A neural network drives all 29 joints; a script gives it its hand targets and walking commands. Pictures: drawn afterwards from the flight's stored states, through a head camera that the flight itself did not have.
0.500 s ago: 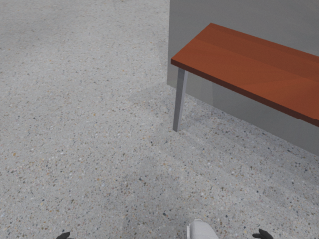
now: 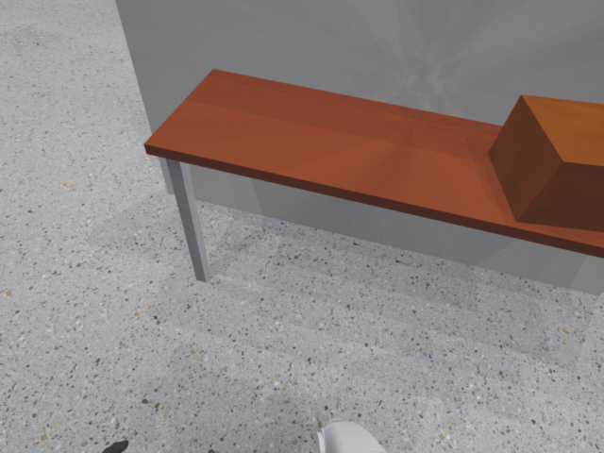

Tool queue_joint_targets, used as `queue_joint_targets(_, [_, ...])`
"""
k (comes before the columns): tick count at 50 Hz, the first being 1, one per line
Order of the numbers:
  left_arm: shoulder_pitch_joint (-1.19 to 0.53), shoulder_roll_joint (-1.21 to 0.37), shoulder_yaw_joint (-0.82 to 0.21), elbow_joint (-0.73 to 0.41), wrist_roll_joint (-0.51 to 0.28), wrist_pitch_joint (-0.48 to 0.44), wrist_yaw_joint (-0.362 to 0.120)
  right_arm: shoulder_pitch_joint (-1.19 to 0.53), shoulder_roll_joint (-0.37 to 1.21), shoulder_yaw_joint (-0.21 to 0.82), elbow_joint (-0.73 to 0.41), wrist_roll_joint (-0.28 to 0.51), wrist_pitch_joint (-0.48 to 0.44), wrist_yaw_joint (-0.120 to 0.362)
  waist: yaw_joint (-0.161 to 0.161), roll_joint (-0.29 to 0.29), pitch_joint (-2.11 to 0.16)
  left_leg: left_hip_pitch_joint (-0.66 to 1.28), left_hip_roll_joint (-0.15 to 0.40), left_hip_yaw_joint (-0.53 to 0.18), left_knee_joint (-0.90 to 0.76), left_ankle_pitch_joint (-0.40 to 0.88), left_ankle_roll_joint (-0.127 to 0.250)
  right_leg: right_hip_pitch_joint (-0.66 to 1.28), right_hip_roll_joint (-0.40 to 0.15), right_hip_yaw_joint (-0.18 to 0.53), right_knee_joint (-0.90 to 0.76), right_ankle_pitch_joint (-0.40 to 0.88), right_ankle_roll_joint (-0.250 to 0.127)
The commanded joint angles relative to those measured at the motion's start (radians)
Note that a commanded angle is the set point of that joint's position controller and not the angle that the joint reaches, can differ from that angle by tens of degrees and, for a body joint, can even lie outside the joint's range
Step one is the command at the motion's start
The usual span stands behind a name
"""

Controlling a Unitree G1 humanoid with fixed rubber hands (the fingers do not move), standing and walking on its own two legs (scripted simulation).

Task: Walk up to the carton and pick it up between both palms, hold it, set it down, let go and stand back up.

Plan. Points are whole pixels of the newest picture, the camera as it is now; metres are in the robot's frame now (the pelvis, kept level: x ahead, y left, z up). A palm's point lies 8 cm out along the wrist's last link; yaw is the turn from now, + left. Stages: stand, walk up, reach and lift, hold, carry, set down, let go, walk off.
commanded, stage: walk up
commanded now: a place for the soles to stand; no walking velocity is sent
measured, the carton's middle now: (580, 163) +0.74 -0.62 -0.02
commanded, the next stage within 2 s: none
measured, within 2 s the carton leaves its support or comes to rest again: neither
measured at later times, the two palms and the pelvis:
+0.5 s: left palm (265, 427) +0.18 +0.05 -0.11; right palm out of the picture +0.06 -0.46 -0.11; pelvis +0.06 -0.19 +0.00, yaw -14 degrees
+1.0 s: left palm (416, 329) +0.35 -0.20 -0.11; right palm out of the picture +0.03 -0.65 -0.11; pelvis +0.13 -0.38 -0.01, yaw -18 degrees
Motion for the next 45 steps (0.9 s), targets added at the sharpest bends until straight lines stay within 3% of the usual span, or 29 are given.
queue_joint_targets(1, [0.009,0.091,0.037,-0.081,-0.012,-0.034,-0.022,-0.043,-0.178,-0.077,-0.086,-0.001,-0.046,-0.012,0.011,0.219,0.009,0.051,0.258,-0.217,-0.403,-0.262,0.162,-0.13,-0.115,0.035,0.146,0.093,0.041])
queue_joint_targets(3, [-0.038,0.062,0.031,-0.084,-0.026,-0.034,-0.033,-0.002,-0.196,-0.083,-0.056,-0.014,-0.05,-0.011,-0.019,0.196,-0.004,0.089,0.253,-0.162,-0.385,-0.244,0.182,-0.103,-0.143,0.018,0.056,0.086,0.042])
queue_joint_targets(7, [-0.132,0.03,0.03,-0.116,-0.052,-0.048,-0.042,0.046,-0.259,-0.105,-0.031,-0.017,-0.047,-0.009,-0.059,0.233,0.027,0.1,0.301,-0.105,-0.388,-0.276,0.209,-0.045,-0.192,-0.032,-0.172,-0.001,0.023])
queue_joint_targets(9, [-0.124,0.019,0.036,-0.108,-0.059,-0.063,-0.045,0.009,-0.284,-0.116,-0.036,-0.018,-0.035,-0.007,-0.045,0.302,0.011,0.06,0.309,-0.051,-0.374,-0.352,0.201,0.073,-0.197,-0.073,-0.292,-0.045,-0.003])
queue_joint_targets(11, [-0.073,0.018,0.044,-0.077,-0.06,-0.08,-0.043,-0.009,-0.294,-0.124,-0.034,-0.01,-0.012,-0.008,-0.018,0.288,0.023,-0.027,0.292,0.006,-0.303,-0.387,0.185,0.238,-0.152,-0.146,-0.415,-0.027,-0.032])
queue_joint_targets(12, [0.001,0.024,0.056,-0.052,-0.059,-0.091,-0.041,-0.018,-0.287,-0.121,-0.029,-0.006,0.0,-0.008,0.021,0.25,-0.011,-0.09,0.26,0.041,-0.22,-0.426,0.158,0.37,-0.122,-0.178,-0.499,0.034,-0.046])
queue_joint_targets(13, [0.08,0.056,0.072,-0.013,-0.06,-0.102,-0.032,0.001,-0.241,-0.107,-0.032,-0.006,0.013,-0.003,0.057,0.133,-0.038,-0.164,0.207,0.077,-0.092,-0.479,0.125,0.479,-0.068,-0.195,-0.518,0.024,-0.059])
queue_joint_targets(14, [0.172,0.11,0.089,0.028,-0.057,-0.11,-0.015,0.042,-0.16,-0.085,-0.033,-0.002,0.023,0.007,0.104,-0.071,-0.084,-0.2,0.127,0.119,0.175,-0.421,0.082,0.561,-0.048,-0.155,-0.58,-0.008,-0.09])
queue_joint_targets(15, [0.221,0.228,0.109,0.007,-0.04,-0.118,0.005,0.01,-0.077,-0.044,-0.118,0.021,0.024,0.027,0.165,-0.279,-0.095,-0.445,0.011,0.059,0.478,-0.526,0.019,0.574,-0.275,0.315,-0.752,-0.307,-0.21])
queue_joint_targets(16, [0.164,0.293,0.116,-0.013,-0.054,-0.111,0.024,-0.055,-0.122,-0.058,-0.179,0.058,0.028,0.029,0.162,-0.23,-0.077,-0.449,0.01,-0.162,0.563,-0.455,0.032,0.439,-0.372,0.513,-0.872,-0.406,-0.313])
queue_joint_targets(17, [0.092,0.262,0.101,-0.008,-0.064,-0.105,0.037,-0.064,-0.161,-0.064,-0.174,0.074,0.026,0.031,0.13,-0.15,-0.03,-0.442,0.023,-0.216,0.596,-0.362,0.034,0.389,-0.371,0.498,-0.873,-0.41,-0.317])
queue_joint_targets(19, [0.005,0.185,0.082,-0.038,-0.054,-0.097,0.052,0.052,-0.155,-0.069,-0.113,0.069,0.014,0.023,0.056,-0.15,0.018,-0.424,0.046,-0.202,0.581,-0.24,0.034,0.35,-0.34,0.353,-0.788,-0.235,-0.302])
queue_joint_targets(20, [-0.01,0.138,0.066,-0.055,-0.05,-0.095,0.053,0.075,-0.163,-0.075,-0.091,0.057,0.008,0.02,0.045,-0.147,0.026,-0.371,0.037,-0.188,0.544,-0.206,0.024,0.302,-0.311,0.297,-0.782,-0.129,-0.293])
queue_joint_targets(21, [-0.001,0.1,0.052,-0.057,-0.042,-0.097,0.047,0.091,-0.155,-0.079,-0.091,0.047,0.005,0.025,0.038,-0.102,-0.005,-0.298,0.022,-0.175,0.5,-0.205,0.016,0.266,-0.303,0.258,-0.784,-0.076,-0.293])
queue_joint_targets(23, [-0.012,0.09,0.046,-0.066,-0.039,-0.097,0.04,0.065,-0.133,-0.076,-0.108,0.054,0.007,0.027,0.041,-0.083,0.029,-0.23,0.006,-0.153,0.391,-0.231,0.002,0.196,-0.311,0.251,-0.789,-0.002,-0.313])
queue_joint_targets(25, [-0.035,0.097,0.043,-0.071,-0.03,-0.092,0.037,0.1,-0.095,-0.069,-0.116,0.063,0.0,0.025,0.023,-0.097,0.011,-0.148,-0.014,-0.129,0.228,-0.17,0.011,0.191,-0.293,0.204,-0.748,0.094,-0.304])
queue_joint_targets(26, [-0.042,0.094,0.038,-0.073,-0.028,-0.086,0.037,0.12,-0.096,-0.069,-0.106,0.062,-0.009,0.021,0.011,-0.094,-0.025,-0.077,-0.034,-0.107,0.145,-0.097,0.021,0.199,-0.267,0.18,-0.709,0.155,-0.278])
queue_joint_targets(27, [-0.038,0.082,0.031,-0.067,-0.026,-0.079,0.034,0.126,-0.099,-0.074,-0.107,0.06,-0.017,0.019,0.003,-0.03,-0.037,0.001,-0.063,-0.079,0.061,-0.015,0.025,0.185,-0.24,0.141,-0.666,0.211,-0.249])
queue_joint_targets(28, [-0.038,0.09,0.025,-0.068,-0.029,-0.075,0.029,0.163,-0.092,-0.078,-0.108,0.048,-0.024,0.014,-0.02,-0.031,-0.042,0.113,-0.079,-0.072,-0.022,0.083,0.034,0.123,-0.22,0.122,-0.628,0.162,-0.21])
queue_joint_targets(29, [-0.046,0.081,0.016,-0.072,-0.032,-0.075,0.024,0.218,-0.107,-0.085,-0.108,0.034,-0.03,0.006,-0.058,-0.005,-0.057,0.259,-0.054,-0.153,-0.061,0.07,0.058,0.003,-0.204,0.123,-0.558,0.035,-0.157])
queue_joint_targets(30, [-0.035,0.03,-0.006,-0.095,-0.036,-0.076,0.016,0.268,-0.176,-0.103,-0.111,0.012,-0.031,-0.004,-0.096,0.155,-0.086,0.39,0.127,-0.423,-0.169,-0.145,0.125,-0.146,-0.127,0.042,-0.348,-0.039,-0.082])
queue_joint_targets(31, [0.02,0.019,0.002,-0.105,-0.022,-0.066,0.016,0.265,-0.246,-0.118,-0.117,0.001,-0.022,-0.016,-0.086,0.287,-0.084,0.344,0.406,-0.837,-0.377,-0.483,0.248,-0.218,-0.024,-0.063,-0.039,-0.257,-0.008])
queue_joint_targets(32, [0.013,0.105,0.022,-0.094,0.002,-0.042,0.026,0.223,-0.238,-0.124,-0.104,0.004,-0.009,-0.03,-0.064,0.172,-0.013,0.256,0.463,-0.913,-0.406,-0.566,0.321,-0.255,-0.089,-0.002,0.116,-0.222,-0.006])
queue_joint_targets(34, [-0.047,0.112,0.036,-0.111,0.012,-0.035,0.024,0.18,-0.173,-0.098,-0.098,0.003,-0.026,-0.033,-0.072,0.067,0.072,0.16,0.386,-0.726,-0.392,-0.436,0.299,-0.265,-0.14,0.019,0.192,-0.094,0.015])
queue_joint_targets(35, [-0.036,0.088,0.031,-0.113,0.003,-0.037,0.019,0.125,-0.164,-0.09,-0.093,-0.005,-0.036,-0.031,-0.044,0.082,0.068,0.154,0.339,-0.592,-0.373,-0.315,0.265,-0.246,-0.161,0.035,0.166,-0.039,0.022])
queue_joint_targets(37, [-0.005,0.039,0.022,-0.1,-0.014,-0.045,0.002,0.07,-0.155,-0.079,-0.076,0.006,-0.052,-0.02,-0.024,0.171,0.04,0.121,0.244,-0.367,-0.349,-0.083,0.212,-0.147,-0.175,0.016,0.075,0.025,0.032])
queue_joint_targets(40, [-0.036,0.002,0.014,-0.107,-0.03,-0.055,-0.019,0.04,-0.195,-0.093,-0.063,0.008,-0.058,-0.009,-0.02,0.271,0.028,0.065,0.187,-0.229,-0.335,-0.007,0.202,-0.044,-0.2,-0.057,-0.084,0.061,0.031])
queue_joint_targets(43, [-0.12,-0.009,0.013,-0.125,-0.03,-0.072,-0.024,0.119,-0.213,-0.104,-0.05,0.014,-0.055,-0.002,-0.056,0.233,0.013,0.082,0.193,-0.182,-0.289,0.147,0.199,0.027,-0.212,-0.11,-0.242,0.095,0.007])
queue_joint_targets(45, [-0.093,-0.016,0.016,-0.124,-0.032,-0.084,-0.024,0.091,-0.239,-0.112,-0.069,0.013,-0.042,0.0,-0.028,0.243,-0.033,0.033,0.198,-0.152,-0.24,0.142,0.182,0.174,-0.19,-0.145,-0.352,0.081,-0.028])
